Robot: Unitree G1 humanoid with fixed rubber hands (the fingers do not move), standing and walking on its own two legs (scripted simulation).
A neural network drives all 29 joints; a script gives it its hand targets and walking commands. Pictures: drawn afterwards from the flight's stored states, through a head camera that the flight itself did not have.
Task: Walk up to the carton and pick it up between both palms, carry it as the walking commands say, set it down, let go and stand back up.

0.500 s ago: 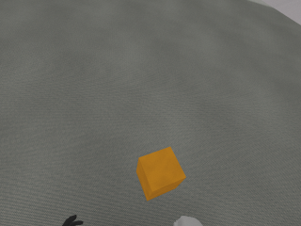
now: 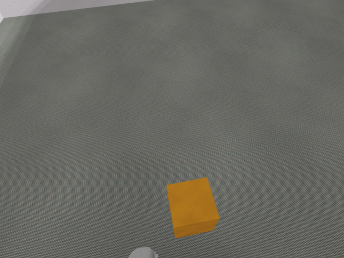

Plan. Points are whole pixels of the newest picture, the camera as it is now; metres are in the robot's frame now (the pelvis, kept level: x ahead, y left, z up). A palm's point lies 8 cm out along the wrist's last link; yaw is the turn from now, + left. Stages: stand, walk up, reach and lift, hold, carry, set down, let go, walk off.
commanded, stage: walk up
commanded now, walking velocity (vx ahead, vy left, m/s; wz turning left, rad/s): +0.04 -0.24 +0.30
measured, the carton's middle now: (190, 208) +0.41 -0.06 -0.64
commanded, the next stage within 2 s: none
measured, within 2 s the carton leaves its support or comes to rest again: neither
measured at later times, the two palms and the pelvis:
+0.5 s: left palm out of the picture +0.05 +0.18 -0.12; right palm out of the picture +0.04 -0.33 -0.11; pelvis +0.00 -0.06 +0.01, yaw +3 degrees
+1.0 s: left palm out of the picture -0.02 +0.20 -0.13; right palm out of the picture +0.02 -0.29 -0.11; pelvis -0.04 -0.04 +0.01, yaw +6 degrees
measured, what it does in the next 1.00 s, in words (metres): steps on the spot: left foot, then right foot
